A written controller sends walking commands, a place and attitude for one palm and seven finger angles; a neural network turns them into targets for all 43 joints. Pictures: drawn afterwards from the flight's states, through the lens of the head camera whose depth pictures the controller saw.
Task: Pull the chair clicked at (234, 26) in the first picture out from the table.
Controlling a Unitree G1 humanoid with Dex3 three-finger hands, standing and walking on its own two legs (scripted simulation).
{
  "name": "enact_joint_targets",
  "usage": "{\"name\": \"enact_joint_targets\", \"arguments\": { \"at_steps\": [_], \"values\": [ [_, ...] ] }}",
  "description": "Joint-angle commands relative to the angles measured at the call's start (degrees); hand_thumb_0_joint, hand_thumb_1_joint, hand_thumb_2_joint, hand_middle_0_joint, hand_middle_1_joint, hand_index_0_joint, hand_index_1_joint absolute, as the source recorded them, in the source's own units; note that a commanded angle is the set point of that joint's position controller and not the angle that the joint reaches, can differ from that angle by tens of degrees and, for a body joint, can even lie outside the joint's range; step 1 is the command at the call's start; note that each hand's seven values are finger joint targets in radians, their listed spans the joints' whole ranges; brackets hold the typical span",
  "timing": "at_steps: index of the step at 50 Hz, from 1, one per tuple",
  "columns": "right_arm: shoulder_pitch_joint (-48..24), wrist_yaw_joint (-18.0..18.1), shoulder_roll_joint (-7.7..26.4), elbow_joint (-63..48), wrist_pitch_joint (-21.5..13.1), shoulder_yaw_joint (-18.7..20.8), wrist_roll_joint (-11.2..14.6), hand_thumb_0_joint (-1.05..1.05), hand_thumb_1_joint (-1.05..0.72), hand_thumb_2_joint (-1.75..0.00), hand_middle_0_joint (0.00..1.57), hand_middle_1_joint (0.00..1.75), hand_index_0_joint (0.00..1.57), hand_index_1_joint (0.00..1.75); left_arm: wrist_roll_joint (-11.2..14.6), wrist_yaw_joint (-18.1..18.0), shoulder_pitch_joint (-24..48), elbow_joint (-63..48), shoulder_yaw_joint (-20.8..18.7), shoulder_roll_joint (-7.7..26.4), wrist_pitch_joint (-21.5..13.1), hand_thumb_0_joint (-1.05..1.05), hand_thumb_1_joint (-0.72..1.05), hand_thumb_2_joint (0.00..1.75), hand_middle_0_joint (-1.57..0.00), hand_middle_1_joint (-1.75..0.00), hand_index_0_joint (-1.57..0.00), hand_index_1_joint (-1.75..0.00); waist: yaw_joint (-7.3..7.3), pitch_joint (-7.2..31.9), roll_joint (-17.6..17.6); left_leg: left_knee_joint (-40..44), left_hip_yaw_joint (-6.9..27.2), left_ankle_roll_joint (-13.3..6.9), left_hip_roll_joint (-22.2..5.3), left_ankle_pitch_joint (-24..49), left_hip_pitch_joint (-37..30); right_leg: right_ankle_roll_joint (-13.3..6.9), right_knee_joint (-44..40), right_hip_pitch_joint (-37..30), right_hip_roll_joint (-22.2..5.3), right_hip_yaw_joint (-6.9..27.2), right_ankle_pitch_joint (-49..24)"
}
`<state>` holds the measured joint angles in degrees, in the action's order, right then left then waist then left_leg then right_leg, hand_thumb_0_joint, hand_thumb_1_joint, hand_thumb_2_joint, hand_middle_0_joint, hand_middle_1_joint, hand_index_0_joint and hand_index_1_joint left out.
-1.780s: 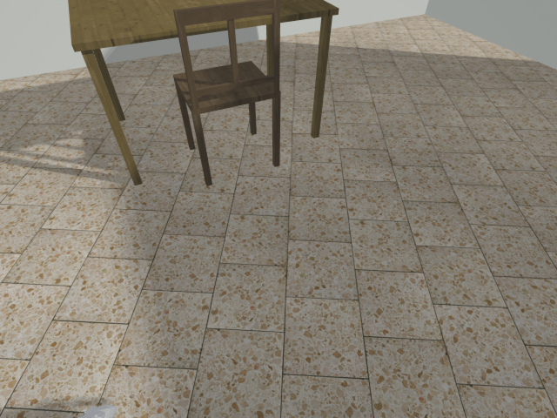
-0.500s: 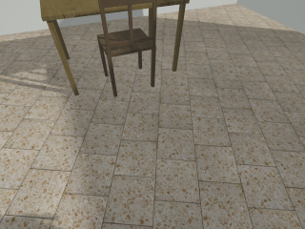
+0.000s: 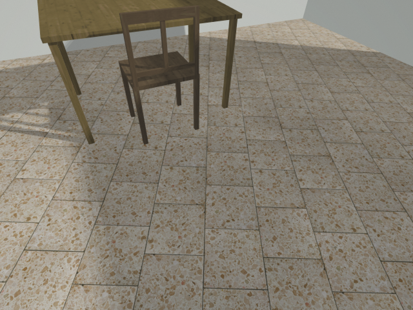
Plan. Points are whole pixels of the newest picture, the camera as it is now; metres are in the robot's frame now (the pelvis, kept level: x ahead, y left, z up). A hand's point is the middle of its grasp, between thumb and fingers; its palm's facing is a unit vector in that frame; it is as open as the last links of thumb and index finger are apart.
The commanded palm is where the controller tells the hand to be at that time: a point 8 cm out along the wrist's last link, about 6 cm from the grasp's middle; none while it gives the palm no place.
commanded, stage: walk to a spot facing it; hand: left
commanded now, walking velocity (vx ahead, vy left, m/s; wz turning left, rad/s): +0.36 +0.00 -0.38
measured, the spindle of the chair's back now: (164, 45) +1.45 +0.35 -0.09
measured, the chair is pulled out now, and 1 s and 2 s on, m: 0.00 0.00 0.00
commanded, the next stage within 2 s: turn to face it in 1.84 s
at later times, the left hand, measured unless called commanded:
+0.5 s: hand out of the picture +0.13 +0.12 -0.16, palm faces -0.10 -0.98 -0.16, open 7.4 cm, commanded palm none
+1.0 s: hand (173, 185) +0.52 +0.14 -0.17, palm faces -0.21 -0.97 -0.15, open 7.4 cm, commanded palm none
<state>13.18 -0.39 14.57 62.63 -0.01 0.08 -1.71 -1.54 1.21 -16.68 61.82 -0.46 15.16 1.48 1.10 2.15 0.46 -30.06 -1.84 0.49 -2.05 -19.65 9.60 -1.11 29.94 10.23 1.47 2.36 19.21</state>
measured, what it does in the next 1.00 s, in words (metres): walks ahead, turning right: right foot, then left foot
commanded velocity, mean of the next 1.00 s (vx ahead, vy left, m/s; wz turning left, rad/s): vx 0.37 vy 0.00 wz -0.22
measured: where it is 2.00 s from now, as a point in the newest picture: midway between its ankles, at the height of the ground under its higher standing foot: (244, 209)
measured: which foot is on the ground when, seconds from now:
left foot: down 0.00-0.20, up 0.22-0.64, down 0.66-1.00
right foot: down 0.00-0.04, up 0.06-0.16, down 0.18-0.66, up 0.68-1.00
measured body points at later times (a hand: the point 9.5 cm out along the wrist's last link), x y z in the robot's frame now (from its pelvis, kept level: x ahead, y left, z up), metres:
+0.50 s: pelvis +0.17 -0.04 +0.00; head +0.19 -0.05 +0.45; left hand +0.13 +0.17 -0.15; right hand +0.21 -0.28 -0.15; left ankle +0.29 +0.08 -0.67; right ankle +0.05 -0.11 -0.73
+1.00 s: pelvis +0.42 -0.01 +0.01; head +0.42 +0.01 +0.46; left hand +0.53 +0.19 -0.15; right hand +0.33 -0.24 -0.13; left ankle +0.40 +0.04 -0.73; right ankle +0.45 -0.19 -0.65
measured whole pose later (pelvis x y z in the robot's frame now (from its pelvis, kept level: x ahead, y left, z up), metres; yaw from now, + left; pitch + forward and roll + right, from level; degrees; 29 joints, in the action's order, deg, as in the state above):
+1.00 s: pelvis +0.42 -0.01 +0.01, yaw -16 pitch -1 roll +0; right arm 21.9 1.3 8.8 63.3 -5.2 2.9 -1.0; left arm -2.3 0.8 -13.0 58.2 -4.6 10.2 0.2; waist 0.2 -0.3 2.8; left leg -20.0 -14.0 -5.1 1.4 -15.1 4.7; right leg 0.4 62.6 37.1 -6.7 -0.3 6.5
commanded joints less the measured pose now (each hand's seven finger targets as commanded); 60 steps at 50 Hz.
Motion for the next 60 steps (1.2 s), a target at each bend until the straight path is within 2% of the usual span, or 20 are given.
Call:
{"name": "enact_joint_targets", "arguments": {
  "at_steps": [1,3,5,6,8,9,10,11,15,21,27,30,32,33,34,37,42,49,56,60],
  "values": [
    [4.6,1.2,11.1,-2.5,-2.1,3.0,0.5,0.0,-0.9,-0.9,0.2,0.3,0.2,0.3,0.3,0.1,0.4,-5.1,-2.0,5.7,-2.2,0.0,0.9,0.9,-0.2,-0.3,-0.2,-0.3,-2.33,-8.6,-7.3,10.4,12.8,-6.9,-11.8,-9.6,-2.7,-2.4,5.7,15.8,-0.6,1.3,6.1],
    [9.4,1.5,11.3,-1.5,-2.9,3.9,0.5,0.0,-0.9,-0.9,0.2,0.3,0.2,0.3,0.4,0.2,6.0,-8.0,-2.0,3.4,-2.7,0.0,0.9,0.9,-0.2,-0.3,-0.2,-0.3,-4.92,-11.5,-13.3,16.3,19.0,-11.5,-18.7,-1.7,-9.3,-0.5,16.5,26.4,-1.1,-3.8,10.2],
    [11.7,1.8,9.7,-0.6,-3.5,3.6,0.3,0.0,-0.9,-0.9,0.2,0.3,0.2,0.3,0.4,0.3,8.2,-9.4,-2.2,2.7,-3.4,0.0,0.9,0.9,-0.2,-0.3,-0.2,-0.3,-5.41,-11.1,-11.1,13.4,16.7,-12.7,-20.1,15.3,-12.7,-0.3,17.9,28.8,-4.2,-3.1,13.0],
    [11.1,1.8,9.0,-0.5,-3.5,3.6,0.2,0.0,-0.9,-0.9,0.2,0.3,0.2,0.3,0.5,0.5,7.6,-8.9,-2.3,2.2,-3.7,0.0,0.9,0.9,-0.2,-0.3,-0.2,-0.3,-4.62,-10.2,-9.4,11.3,13.8,-11.8,-19.7,19.4,-11.9,-0.5,15.1,26.0,-4.8,-3.6,12.8],
    [5.3,1.9,8.1,-1.8,-3.4,3.3,0.2,0.0,-0.9,-0.9,0.2,0.3,0.2,0.3,0.3,0.9,-3.5,-5.0,-2.9,0.8,-4.0,0.0,0.9,0.9,-0.2,-0.3,-0.2,-0.3,1.83,-5.4,-5.2,-0.5,2.1,-6.1,-13.8,18.4,0.2,-1.2,1.0,3.4,-3.2,-7.0,2.3],
    [3.1,1.5,6.1,-2.7,-3.6,2.9,0.9,0.0,-0.9,-0.9,0.2,0.3,0.2,0.3,0.0,0.5,-15.0,-1.2,-3.8,4.2,-4.4,0.0,0.9,0.9,-0.2,-0.3,-0.2,-0.3,7.01,-0.5,5.9,-17.6,-5.1,-2.7,-7.7,15.9,11.7,-2.8,-5.5,-12.6,-6.4,0.7,-1.3],
    [-0.1,0.9,1.8,-6.0,-4.2,1.8,1.4,0.0,-0.9,-0.9,0.2,0.3,0.2,0.3,0.1,-0.8,-23.7,1.5,-5.2,10.4,-5.0,0.0,0.9,0.9,-0.2,-0.3,-0.2,-0.3,8.78,-0.3,22.8,-33.4,-8.1,0.2,0.3,-10.1,28.4,-7.6,-14.4,-20.3,-21.3,26.5,-7.6],
    [-2.4,0.9,3.3,-7.1,-4.2,2.0,1.1,0.0,-0.9,-0.9,0.2,0.3,0.2,0.3,1.1,-1.7,-24.6,1.9,-4.7,10.2,-4.8,0.0,0.9,0.9,-0.2,-0.3,-0.2,-0.3,8.16,0.1,16.8,-38.6,-1.5,-0.5,-1.3,-12.6,31.2,-9.7,-15.9,-21.0,-23.9,31.9,-12.4],
    [-2.7,0.3,0.1,-4.7,-3.3,2.8,0.3,0.0,-0.9,-0.9,0.2,0.3,0.2,0.3,0.4,-2.1,-13.2,-0.8,-2.6,2.8,-5.3,0.0,0.9,0.9,-0.2,-0.3,-0.2,-0.3,2.26,-10.8,0.4,-39.4,-0.1,0.1,-6.0,-0.2,30.7,-11.0,-16.5,-5.2,-19.2,18.6,-14.1],
    [-2.0,-0.9,-2.2,-5.4,-1.9,3.3,0.6,0.0,-0.9,-0.9,0.2,0.3,0.2,0.3,0.3,-2.6,-13.4,0.6,-2.0,0.8,-6.6,0.0,0.9,0.9,-0.2,-0.3,-0.2,-0.3,-0.88,-9.5,5.7,-30.7,-3.4,1.7,-4.9,9.7,30.5,-7.9,-17.8,-5.8,-12.6,5.9,-27.0],
    [-11.1,-1.6,-3.1,-9.5,-3.1,2.6,1.1,0.0,-0.9,-0.9,0.2,0.3,0.2,0.3,0.3,-3.3,-14.6,1.8,-2.2,0.3,-6.5,0.0,0.9,0.9,-0.2,-0.3,-0.2,-0.3,1.07,-11.3,6.7,-12.5,-6.4,-0.2,-2.6,12.9,23.5,-7.0,-17.2,-7.4,-11.6,3.4,-37.0],
    [-2.6,-0.6,-1.3,-7.2,-3.8,3.4,0.7,0.0,-0.9,-0.9,0.2,0.3,0.2,0.3,0.3,-3.4,-12.9,1.7,-2.8,2.2,-6.6,0.0,0.9,0.9,-0.2,-0.3,-0.2,-0.3,-3.52,-6.3,6.6,-6.2,-8.1,-2.6,1.5,11.8,8.3,-6.1,-5.7,-7.5,-11.6,1.9,-52.7],
    [14.8,0.5,4.5,-2.4,-4.0,4.9,-0.2,0.0,-0.9,-0.9,0.2,0.3,0.2,0.3,0.8,-3.0,-12.6,0.9,-3.1,0.9,-6.5,0.0,0.9,0.9,-0.2,-0.3,-0.2,-0.3,-10.41,4.2,0.3,-2.8,0.3,-5.5,-4.2,14.1,-15.1,-3.7,17.3,3.1,-7.3,-0.8,-37.3],
    [19.4,0.9,10.5,-1.4,-4.1,6.3,-1.0,0.0,-0.9,-0.9,0.2,0.3,0.2,0.3,1.6,-2.3,-17.2,0.1,-2.9,-2.8,-6.1,0.0,0.9,0.9,-0.2,-0.3,-0.2,-0.3,-8.98,10.9,-14.9,4.4,24.4,-11.6,-21.7,12.5,-25.9,-1.7,37.9,16.1,1.6,-5.1,2.7],
    [17.9,1.0,10.5,-1.6,-3.6,6.1,0.2,0.0,-0.9,-0.9,0.2,0.3,0.2,0.3,1.3,-2.4,-14.7,-1.1,-2.6,-2.7,-6.4,0.0,0.9,0.9,-0.2,-0.3,-0.2,-0.3,-7.34,9.8,-14.0,13.8,34.2,-14.2,-26.0,6.0,-20.9,-2.5,48.7,20.1,1.2,-0.1,12.1],
    [5.1,1.4,0.8,-4.2,-4.4,3.7,0.4,0.0,-0.9,-0.9,0.2,0.3,0.2,0.3,0.1,-1.3,-7.5,-1.6,-2.9,-3.1,-5.0,0.0,0.9,0.9,-0.2,-0.3,-0.2,-0.3,-2.67,-5.9,-4.2,18.5,19.1,-10.6,-20.1,-0.7,1.4,-1.5,49.8,23.0,-6.8,0.4,-0.1],
    [5.4,1.6,-2.6,-3.5,-6.1,3.4,0.5,0.0,-0.9,-0.9,0.2,0.3,0.2,0.3,-0.8,-0.5,-9.1,-1.6,-3.4,-6.1,-1.9,0.0,0.9,0.9,-0.2,-0.3,-0.2,-0.3,1.38,-6.7,-4.2,21.1,2.3,-7.7,-13.8,6.9,9.5,0.5,41.4,20.4,-8.4,-1.3,-8.0],
    [13.1,2.1,-0.7,-0.9,-6.4,3.1,1.0,0.0,-0.9,-0.9,0.2,0.3,0.2,0.3,-0.5,0.2,2.7,-5.5,-3.8,-4.2,-1.3,0.0,0.9,0.9,-0.2,-0.3,-0.2,-0.3,-1.27,-8.6,-4.1,21.0,-1.8,-5.2,-13.4,20.6,-5.4,2.2,29.6,32.2,-9.1,-3.5,-14.6],
    [21.7,2.4,-1.4,2.7,-5.7,2.5,0.2,0.0,-0.9,-0.9,0.2,0.3,0.2,0.3,0.0,0.4,14.3,-8.4,-2.8,-4.9,-2.2,0.0,0.9,0.9,-0.2,-0.3,-0.2,-0.3,-5.25,-11.9,-6.0,18.3,-5.6,-6.3,-15.0,34.7,-13.2,0.1,13.1,29.7,-7.1,-9.1,-11.3],
    [21.0,2.5,-0.1,3.6,-5.1,2.6,0.2,0.0,-0.9,-0.9,0.2,0.3,0.2,0.3,0.0,0.1,12.1,-8.2,-2.7,-4.7,-2.8,0.0,0.9,0.9,-0.2,-0.3,-0.2,-0.3,-3.07,-10.3,-7.2,11.5,-9.3,-6.9,-16.2,52.2,-15.6,-2.9,7.5,21.9,-3.4,-12.1,-5.5]
  ]
}}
